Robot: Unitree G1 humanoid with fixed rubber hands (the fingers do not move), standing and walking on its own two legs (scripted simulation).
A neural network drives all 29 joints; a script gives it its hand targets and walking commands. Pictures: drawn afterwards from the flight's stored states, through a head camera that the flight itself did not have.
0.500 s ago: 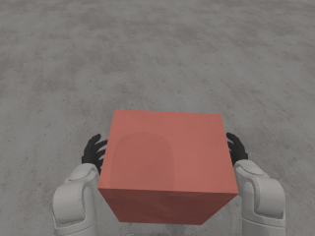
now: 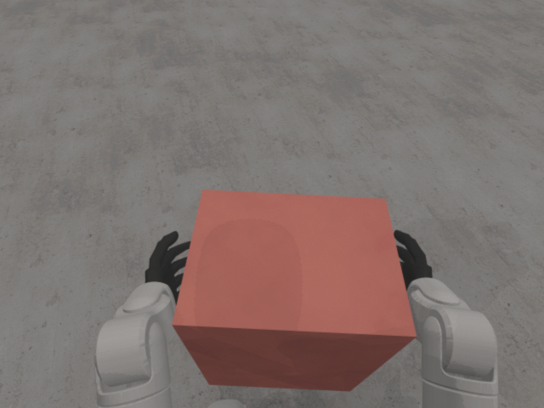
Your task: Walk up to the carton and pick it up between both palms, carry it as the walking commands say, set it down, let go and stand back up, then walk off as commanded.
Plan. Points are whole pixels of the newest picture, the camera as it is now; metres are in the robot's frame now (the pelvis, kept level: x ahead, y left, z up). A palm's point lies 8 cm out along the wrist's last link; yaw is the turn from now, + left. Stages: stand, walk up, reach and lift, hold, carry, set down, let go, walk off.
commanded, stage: carry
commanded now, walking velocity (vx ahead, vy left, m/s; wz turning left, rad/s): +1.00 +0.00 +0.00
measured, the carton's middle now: (286, 303) +0.27 +0.00 +0.01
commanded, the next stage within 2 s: none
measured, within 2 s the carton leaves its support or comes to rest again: neither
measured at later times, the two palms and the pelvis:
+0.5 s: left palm (192, 97) +0.74 +0.19 +0.07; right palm (337, 100) +0.72 -0.13 +0.06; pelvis +0.46 +0.05 +0.00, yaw -3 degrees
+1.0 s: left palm (191, 38) +1.04 +0.24 +0.07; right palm (307, 41) +1.02 -0.09 +0.06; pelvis +0.77 +0.08 -0.02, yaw -2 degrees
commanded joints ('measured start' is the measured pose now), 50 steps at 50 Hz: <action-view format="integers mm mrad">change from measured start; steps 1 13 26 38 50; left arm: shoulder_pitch -544 -494 -468 -554 -577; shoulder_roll -749 -776 -777 -740 -734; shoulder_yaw -797 -751 -783 -807 -754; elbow -108 -105 -205 -187 -121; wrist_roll -367 -366 -366 -385 -358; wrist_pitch -12 0 -5 30 30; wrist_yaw -213 -219 -202 -207 -209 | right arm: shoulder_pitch -467 -462 -466 -450 -545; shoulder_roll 789 808 781 737 762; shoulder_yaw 768 777 789 740 749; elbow -112 -111 -204 -163 -113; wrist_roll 367 373 402 366 366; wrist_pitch -6 -10 7 15 27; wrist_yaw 230 213 230 218 222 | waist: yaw -6 -27 41 -33 46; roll -137 126 -156 256 -139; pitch -149 -418 -462 -382 -146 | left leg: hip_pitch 56 1057 -175 1155 -401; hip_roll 112 331 19 280 -31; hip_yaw -1 -278 -72 -193 -63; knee -822 -1010 -278 -924 -51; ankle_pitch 320 1301 -86 2091 -346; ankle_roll -39 166 -10 106 4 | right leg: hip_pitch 59 -752 655 -609 468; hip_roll -190 -30 -308 81 -293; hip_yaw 85 69 341 -97 392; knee -494 583 -117 312 -101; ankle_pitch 292 -49 1490 -200 1503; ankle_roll -75 -13 -289 -17 -316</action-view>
